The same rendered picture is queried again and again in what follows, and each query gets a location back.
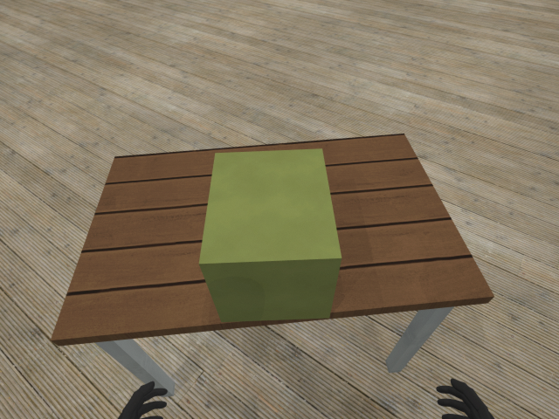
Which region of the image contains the robot right hand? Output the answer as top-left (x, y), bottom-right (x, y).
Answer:
top-left (436, 379), bottom-right (494, 419)

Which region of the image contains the table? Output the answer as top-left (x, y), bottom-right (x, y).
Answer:
top-left (51, 134), bottom-right (494, 397)

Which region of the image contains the carton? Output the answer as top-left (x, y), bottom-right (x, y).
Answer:
top-left (199, 148), bottom-right (342, 322)

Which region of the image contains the robot left hand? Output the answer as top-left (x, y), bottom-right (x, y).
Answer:
top-left (118, 381), bottom-right (168, 419)

